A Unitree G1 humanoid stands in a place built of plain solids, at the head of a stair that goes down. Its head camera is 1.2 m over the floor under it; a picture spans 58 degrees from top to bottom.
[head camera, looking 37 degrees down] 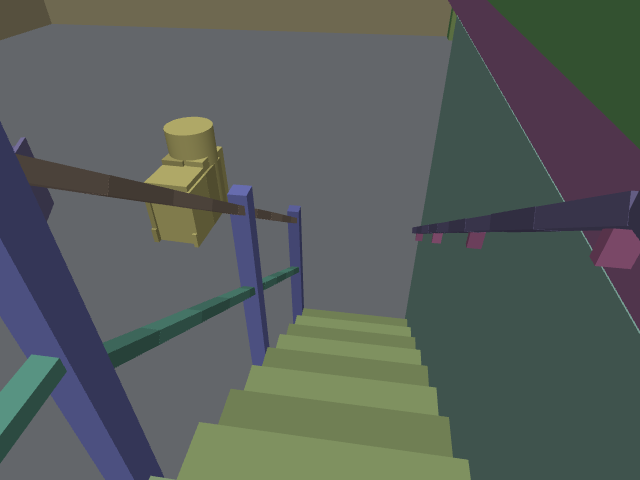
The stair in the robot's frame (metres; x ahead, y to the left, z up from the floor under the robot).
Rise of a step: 0.20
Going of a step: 0.27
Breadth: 0.90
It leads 8 degrees to the right of straight ahead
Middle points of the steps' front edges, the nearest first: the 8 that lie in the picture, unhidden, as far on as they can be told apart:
0.75 -0.03 -0.19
1.01 -0.07 -0.39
1.28 -0.11 -0.58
1.54 -0.14 -0.78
1.81 -0.18 -0.97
2.07 -0.22 -1.17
2.34 -0.26 -1.36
2.61 -0.30 -1.56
